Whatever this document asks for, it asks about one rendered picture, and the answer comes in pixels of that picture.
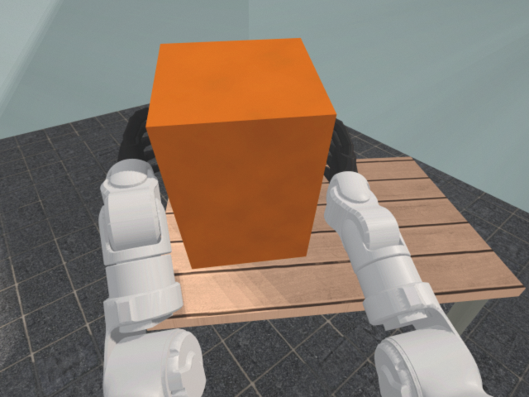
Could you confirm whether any left robot upper arm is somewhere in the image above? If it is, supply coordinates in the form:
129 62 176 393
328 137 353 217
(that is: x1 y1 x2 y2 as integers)
104 328 206 397

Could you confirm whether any table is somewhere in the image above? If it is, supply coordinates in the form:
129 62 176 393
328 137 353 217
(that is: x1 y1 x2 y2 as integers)
147 156 525 335

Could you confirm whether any right robot hand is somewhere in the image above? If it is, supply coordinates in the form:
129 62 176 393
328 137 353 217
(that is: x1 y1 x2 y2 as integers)
324 118 358 183

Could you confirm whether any carton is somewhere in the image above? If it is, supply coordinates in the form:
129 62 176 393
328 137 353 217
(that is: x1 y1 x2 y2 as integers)
145 38 336 269

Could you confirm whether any left robot hand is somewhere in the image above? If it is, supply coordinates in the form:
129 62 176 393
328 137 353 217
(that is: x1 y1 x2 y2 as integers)
117 108 160 173

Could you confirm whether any left robot forearm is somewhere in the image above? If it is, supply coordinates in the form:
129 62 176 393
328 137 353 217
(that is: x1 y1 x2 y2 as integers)
98 159 183 397

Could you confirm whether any right robot upper arm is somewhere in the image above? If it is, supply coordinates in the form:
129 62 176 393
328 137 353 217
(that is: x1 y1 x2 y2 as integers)
374 325 493 397

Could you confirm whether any right robot forearm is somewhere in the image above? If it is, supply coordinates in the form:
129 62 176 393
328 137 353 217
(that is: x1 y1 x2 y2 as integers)
324 171 483 387

